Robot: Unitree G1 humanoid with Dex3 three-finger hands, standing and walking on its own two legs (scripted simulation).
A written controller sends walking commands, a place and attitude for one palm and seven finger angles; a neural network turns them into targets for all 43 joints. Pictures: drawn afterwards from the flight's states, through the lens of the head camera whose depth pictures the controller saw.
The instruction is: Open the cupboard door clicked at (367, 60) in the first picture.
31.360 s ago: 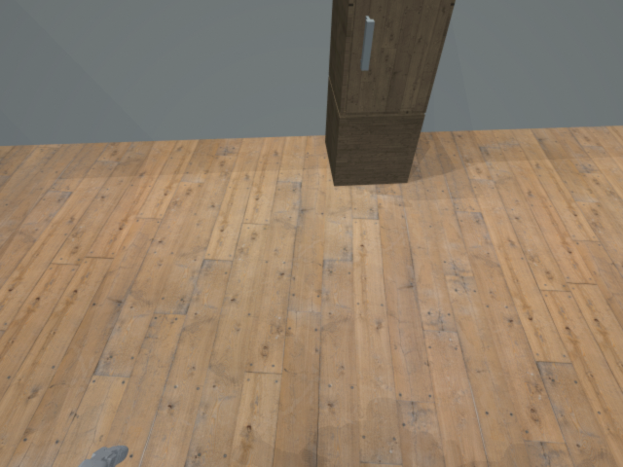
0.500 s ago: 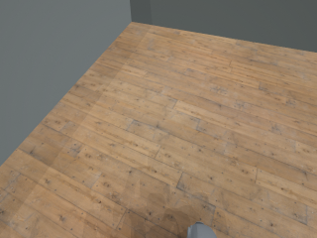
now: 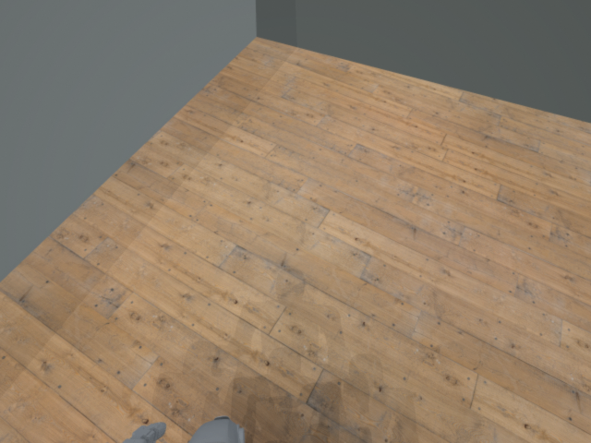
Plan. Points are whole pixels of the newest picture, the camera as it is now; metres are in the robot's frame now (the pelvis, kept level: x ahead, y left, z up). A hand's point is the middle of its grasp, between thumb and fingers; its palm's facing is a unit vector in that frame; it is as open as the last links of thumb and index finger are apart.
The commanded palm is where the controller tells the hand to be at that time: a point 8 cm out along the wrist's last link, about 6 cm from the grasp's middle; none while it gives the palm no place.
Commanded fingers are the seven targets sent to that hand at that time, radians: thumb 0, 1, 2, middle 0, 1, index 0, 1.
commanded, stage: turn to face it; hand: left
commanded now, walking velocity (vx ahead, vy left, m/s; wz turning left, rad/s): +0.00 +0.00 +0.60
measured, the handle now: out of the picture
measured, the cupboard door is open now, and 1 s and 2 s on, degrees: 47 47 47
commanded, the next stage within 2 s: none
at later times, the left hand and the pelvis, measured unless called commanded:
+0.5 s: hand out of the picture +0.10 +0.21 -0.16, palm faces +0.28 -0.91 -0.31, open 7.4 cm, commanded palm none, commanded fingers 0.00 0.90 0.90 -0.20 -0.30 -0.20 -0.30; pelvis +0.06 -0.03 -0.01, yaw +16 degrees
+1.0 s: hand out of the picture -0.01 +0.18 -0.19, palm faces +0.59 -0.77 -0.23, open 7.4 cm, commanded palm none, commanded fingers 0.00 0.90 0.90 -0.20 -0.30 -0.20 -0.30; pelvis +0.06 -0.03 -0.01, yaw +35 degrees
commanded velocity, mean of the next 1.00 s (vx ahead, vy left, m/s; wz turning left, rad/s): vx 0.00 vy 0.00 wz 0.60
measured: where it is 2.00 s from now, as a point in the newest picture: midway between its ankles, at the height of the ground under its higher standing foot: outside the picture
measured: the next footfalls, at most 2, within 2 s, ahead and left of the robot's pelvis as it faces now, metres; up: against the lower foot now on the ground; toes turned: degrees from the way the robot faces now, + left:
left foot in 0.08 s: +0.11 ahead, +0.12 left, +0.00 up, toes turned +11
right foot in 0.48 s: +0.14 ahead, -0.15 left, +0.00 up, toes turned +13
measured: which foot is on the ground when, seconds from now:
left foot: up 0.00-0.06, down 0.08-0.48, up 0.50-0.84, down 0.86-1.00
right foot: down 0.00-0.08, up 0.10-0.46, down 0.48-0.86, up 0.88-1.00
